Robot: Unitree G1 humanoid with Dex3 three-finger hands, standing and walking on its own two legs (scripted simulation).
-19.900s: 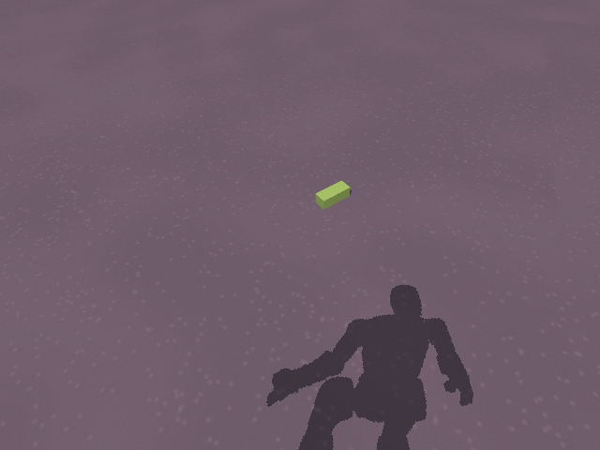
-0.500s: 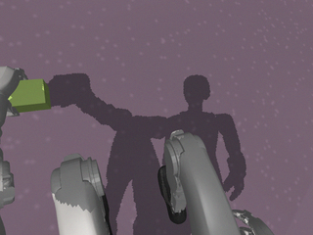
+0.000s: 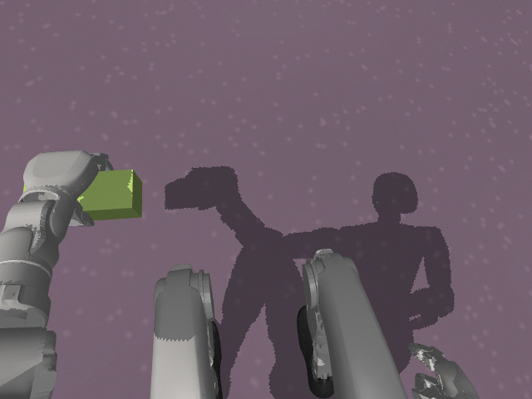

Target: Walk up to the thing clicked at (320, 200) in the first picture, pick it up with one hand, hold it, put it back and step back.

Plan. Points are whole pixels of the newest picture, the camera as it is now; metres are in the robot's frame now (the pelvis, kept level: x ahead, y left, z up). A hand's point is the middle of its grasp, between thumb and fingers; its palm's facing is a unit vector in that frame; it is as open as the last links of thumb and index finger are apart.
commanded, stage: lift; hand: left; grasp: from above
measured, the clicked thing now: (86, 197) +0.44 +0.29 -0.13
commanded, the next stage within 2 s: hold in 1.06 s
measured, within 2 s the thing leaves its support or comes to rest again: neither
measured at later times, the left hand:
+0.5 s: hand out of the picture +0.35 +0.27 +0.11, palm faces -0.45 -0.07 -0.89, open 9.5 cm
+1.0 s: hand out of the picture +0.37 +0.25 +0.22, palm faces -0.45 -0.06 -0.89, open 9.5 cm
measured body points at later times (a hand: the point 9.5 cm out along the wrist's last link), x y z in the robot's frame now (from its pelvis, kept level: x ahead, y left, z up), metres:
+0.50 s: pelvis +0.02 +0.00 +0.18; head +0.12 +0.02 +0.62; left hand +0.37 +0.27 +0.16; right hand +0.15 -0.25 +0.06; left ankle +0.09 +0.12 -0.39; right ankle +0.10 -0.14 -0.39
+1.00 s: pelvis +0.06 +0.00 +0.29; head +0.11 +0.00 +0.74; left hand +0.39 +0.25 +0.27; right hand +0.16 -0.26 +0.17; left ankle +0.09 +0.12 -0.39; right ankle +0.10 -0.14 -0.39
